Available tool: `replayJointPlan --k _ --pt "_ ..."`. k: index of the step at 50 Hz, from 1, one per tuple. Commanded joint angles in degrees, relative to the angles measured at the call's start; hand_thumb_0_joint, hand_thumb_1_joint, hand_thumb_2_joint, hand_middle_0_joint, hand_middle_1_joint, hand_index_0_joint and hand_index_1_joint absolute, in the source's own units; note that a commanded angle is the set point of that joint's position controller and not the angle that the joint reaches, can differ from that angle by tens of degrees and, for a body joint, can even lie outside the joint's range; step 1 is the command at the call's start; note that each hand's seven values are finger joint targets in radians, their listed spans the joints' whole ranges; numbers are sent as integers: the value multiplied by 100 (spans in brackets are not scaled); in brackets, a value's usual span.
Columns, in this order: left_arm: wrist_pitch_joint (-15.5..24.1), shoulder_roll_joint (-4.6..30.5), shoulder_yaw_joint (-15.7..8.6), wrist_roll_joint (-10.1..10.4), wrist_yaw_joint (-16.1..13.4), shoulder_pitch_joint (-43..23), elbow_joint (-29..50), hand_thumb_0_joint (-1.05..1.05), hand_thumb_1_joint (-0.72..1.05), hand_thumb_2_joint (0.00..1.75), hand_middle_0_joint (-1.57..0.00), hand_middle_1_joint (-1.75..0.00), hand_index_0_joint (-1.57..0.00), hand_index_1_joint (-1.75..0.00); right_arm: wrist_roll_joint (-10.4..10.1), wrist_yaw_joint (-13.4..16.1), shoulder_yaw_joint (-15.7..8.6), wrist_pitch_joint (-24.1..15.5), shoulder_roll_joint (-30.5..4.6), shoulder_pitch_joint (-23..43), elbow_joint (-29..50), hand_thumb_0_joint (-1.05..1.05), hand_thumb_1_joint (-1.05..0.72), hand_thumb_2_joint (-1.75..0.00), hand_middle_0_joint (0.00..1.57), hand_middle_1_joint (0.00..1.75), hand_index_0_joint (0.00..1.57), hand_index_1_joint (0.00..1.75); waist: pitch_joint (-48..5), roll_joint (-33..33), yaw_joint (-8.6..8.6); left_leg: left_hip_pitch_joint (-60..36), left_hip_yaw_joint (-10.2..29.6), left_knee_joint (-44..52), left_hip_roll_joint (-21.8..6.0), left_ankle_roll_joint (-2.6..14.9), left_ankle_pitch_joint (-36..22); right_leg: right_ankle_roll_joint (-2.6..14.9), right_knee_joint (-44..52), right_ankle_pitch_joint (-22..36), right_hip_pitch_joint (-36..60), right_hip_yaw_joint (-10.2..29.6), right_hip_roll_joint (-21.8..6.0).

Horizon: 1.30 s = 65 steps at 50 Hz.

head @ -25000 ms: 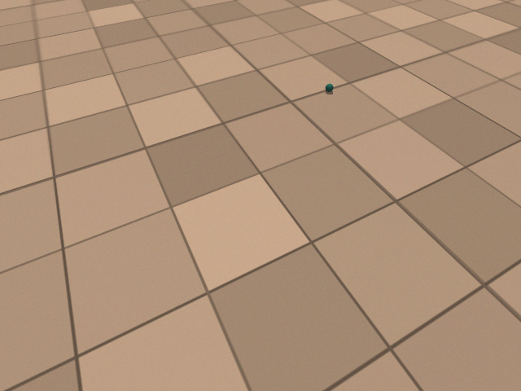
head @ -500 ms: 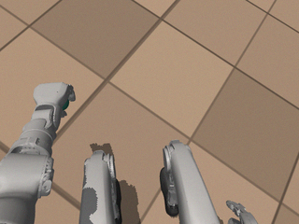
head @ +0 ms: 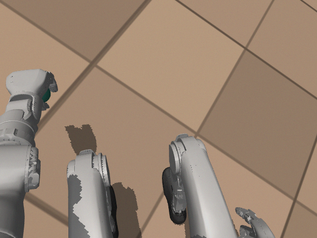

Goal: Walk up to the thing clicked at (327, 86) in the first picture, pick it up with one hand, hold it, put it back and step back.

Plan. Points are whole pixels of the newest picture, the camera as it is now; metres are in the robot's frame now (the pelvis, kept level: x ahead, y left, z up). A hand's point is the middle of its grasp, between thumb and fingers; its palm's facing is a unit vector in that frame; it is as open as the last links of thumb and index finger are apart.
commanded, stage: crouch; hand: left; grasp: from above
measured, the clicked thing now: (38, 93) +0.50 +0.27 -0.17
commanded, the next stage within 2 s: lower in 0.48 s
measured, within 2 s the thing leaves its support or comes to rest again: neither
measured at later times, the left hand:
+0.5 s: hand (45, 99) +0.49 +0.26 -0.20, palm faces -0.46 -0.03 -0.89, open 6.8 cm
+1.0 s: hand (50, 103) +0.49 +0.26 -0.25, palm faces -0.47 -0.05 -0.88, open 6.8 cm
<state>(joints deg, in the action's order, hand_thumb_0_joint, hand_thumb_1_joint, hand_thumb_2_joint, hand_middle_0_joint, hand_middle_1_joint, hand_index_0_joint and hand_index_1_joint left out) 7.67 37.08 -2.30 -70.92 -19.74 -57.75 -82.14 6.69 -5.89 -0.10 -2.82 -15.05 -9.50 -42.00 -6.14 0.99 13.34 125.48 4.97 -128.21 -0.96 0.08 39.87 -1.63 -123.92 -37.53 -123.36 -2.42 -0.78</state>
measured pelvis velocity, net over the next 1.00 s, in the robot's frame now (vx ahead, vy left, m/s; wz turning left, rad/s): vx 0.00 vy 0.00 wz -0.06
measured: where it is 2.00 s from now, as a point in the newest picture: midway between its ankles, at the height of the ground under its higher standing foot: (143, 213)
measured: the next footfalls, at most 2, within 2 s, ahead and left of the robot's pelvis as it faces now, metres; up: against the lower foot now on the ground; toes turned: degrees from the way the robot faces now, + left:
none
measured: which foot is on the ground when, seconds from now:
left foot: down 0.00-1.00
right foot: down 0.00-1.00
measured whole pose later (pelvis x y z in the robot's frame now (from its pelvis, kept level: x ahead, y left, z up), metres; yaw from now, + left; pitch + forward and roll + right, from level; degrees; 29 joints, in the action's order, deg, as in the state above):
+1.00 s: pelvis +0.00 +0.00 -0.06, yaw -3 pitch +34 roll -9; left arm 11.7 46.6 -5.3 -75.2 -25.1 -62.1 -91.3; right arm 10.0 -8.4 7.0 -4.2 -16.5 -9.9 -40.5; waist 0.4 -1.8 17.7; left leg 134.8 8.8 -140.7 -0.4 -0.4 40.6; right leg -2.0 -134.0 -37.3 -131.2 -5.1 -0.1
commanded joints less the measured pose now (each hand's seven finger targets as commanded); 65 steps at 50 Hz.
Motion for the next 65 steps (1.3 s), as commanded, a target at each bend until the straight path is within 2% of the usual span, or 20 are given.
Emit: replayJointPlan --k 1,5,6,11,13,15,17,28,31,35,38,45,48,51,54,55,59,60,64,65 --pt "98 1450 -149 31 -224 -2157 734 0 66 51 -91 -72 -101 -62 7 65 -355 -17 -1306 -1234 85 0 -91 -90 20 30 20 30 -3968 1278 142 -2682 -353 1210 139 118 -1102 387 1086 1061 1980 -420 214" --pt "158 1672 -197 -10 -251 -2202 610 0 68 50 -93 -71 -102 -61 37 45 -269 -1 -1340 -1236 93 0 -91 -90 20 30 20 30 -3846 1326 178 -2434 -378 1061 148 130 -983 380 981 960 1967 -443 224" --pt "152 1555 -162 -23 -252 -2050 393 0 68 49 -92 -71 -102 -61 46 42 -238 -8 -1354 -1261 73 0 -91 -90 20 30 20 30 -3695 1259 197 -2396 -361 1048 151 126 -955 374 958 941 1867 -461 216" --pt "222 1876 -269 -70 -322 -2391 627 0 65 49 -91 -69 -100 -60 71 30 -171 2 -1431 -1280 61 0 -91 -90 20 30 20 30 -3900 1550 218 -2451 -310 942 155 103 -979 391 769 965 1729 -519 217" --pt "224 1710 -178 -59 -339 -2298 455 0 66 48 -91 -70 -101 -60 71 20 -147 -6 -1400 -1243 58 0 -91 -90 20 30 20 30 -3726 1507 234 -2411 -292 864 130 101 -965 404 698 962 1570 -548 240" --pt "238 1825 -224 -96 -366 -2467 469 0 67 50 -92 -71 -102 -61 91 8 -96 -19 -1445 -1337 59 0 -91 -90 20 30 20 30 -3694 1550 345 -2268 -290 803 142 115 -981 380 681 1009 1632 -559 222" --pt "236 1931 -261 -91 -380 -2375 482 0 68 49 -93 -71 -103 -61 97 -15 -81 -37 -1458 -1325 53 0 -91 -90 20 30 20 30 -3644 1557 266 -2263 -305 754 124 121 -1010 379 639 1029 1616 -576 226" --pt "232 1913 -181 -112 -358 -2273 358 0 72 43 -96 -68 -106 -57 135 -77 14 -38 -1488 -1337 78 0 -91 -90 20 30 20 30 -3601 1692 380 -2222 -265 549 97 107 -1167 372 480 1226 1648 -642 277" --pt "236 2050 -269 -99 -373 -2253 350 0 62 44 -94 -65 -101 -57 118 -75 15 -14 -1527 -1330 77 0 -91 -90 20 30 20 30 -3536 1636 309 -2082 -267 564 118 119 -1084 367 484 1151 1588 -644 262" --pt "285 1856 -133 -103 -382 -2364 20 0 61 42 -93 -62 -100 -54 160 -89 92 -49 -1577 -1320 82 0 -91 -90 20 30 20 30 -3131 1482 546 -1972 -169 443 104 126 -948 362 424 1052 1251 -704 258" --pt "358 2160 -247 -194 -443 -2259 39 0 61 44 -93 -62 -100 -55 195 -117 148 -81 -1577 -1312 93 0 -91 -90 20 30 20 30 -3280 1609 428 -1971 -220 336 114 126 -1088 347 343 1172 1453 -689 270" --pt "448 2358 -403 -347 -731 -2335 80 0 66 44 -96 -64 -104 -56 294 -155 240 -113 -1633 -1350 111 0 -91 -90 20 30 20 30 -3550 1882 487 -2095 -152 247 101 91 -1331 342 154 1397 1469 -788 299" --pt "414 2248 -382 -341 -824 -2361 -181 0 68 42 -96 -64 -104 -55 334 -174 258 -141 -1681 -1340 132 0 -91 -90 20 30 20 30 -3297 1921 612 -2029 -108 228 102 84 -1154 353 121 1259 1221 -835 294" --pt "393 2330 -365 -376 -868 -2345 -161 0 66 42 -95 -63 -103 -55 351 -178 300 -175 -1677 -1299 125 0 -91 -90 20 30 20 30 -3327 2014 559 -2044 -134 167 104 90 -1137 356 92 1257 1230 -816 306" --pt "357 2272 -342 -334 -899 -2259 -396 0 66 42 -91 -65 -101 -55 387 -215 333 -219 -1694 -1301 119 0 -90 -90 20 30 20 30 -3133 1891 650 -1838 -111 89 82 111 -1074 338 71 1232 1230 -840 329" --pt "359 2288 -350 -334 -904 -2388 -507 0 65 45 -92 -65 -101 -56 411 -231 351 -252 -1731 -1370 105 0 -90 -90 20 30 20 30 -2945 1741 792 -1750 -114 22 89 136 -987 318 101 1190 1192 -857 309" --pt "379 2502 -441 -355 -917 -2178 -389 0 65 43 -92 -65 -101 -55 445 -259 425 -310 -1749 -1352 145 0 -90 -90 20 30 20 30 -3191 1952 662 -1957 -80 37 69 88 -1262 321 18 1372 1430 -889 321" --pt "389 2434 -405 -347 -930 -2284 -496 0 68 44 -92 -66 -102 -56 470 -282 449 -328 -1770 -1363 133 0 -90 -90 20 30 20 30 -3120 1854 796 -1911 -55 -54 61 99 -1249 315 -6 1397 1370 -920 328" --pt "427 2644 -459 -335 -1011 -2206 -527 0 71 44 -94 -68 -105 -57 474 -319 509 -375 -1842 -1300 141 0 -91 -90 20 30 20 30 -3086 1944 743 -1869 -45 -91 48 96 -1320 317 -35 1473 1426 -931 349" --pt "418 2618 -465 -359 -1023 -2202 -642 0 72 46 -96 -67 -106 -57 523 -342 548 -398 -1859 -1310 154 0 -91 -90 20 30 20 30 -2938 1896 846 -1810 -49 -161 46 102 -1334 306 -29 1495 1437 -945 349"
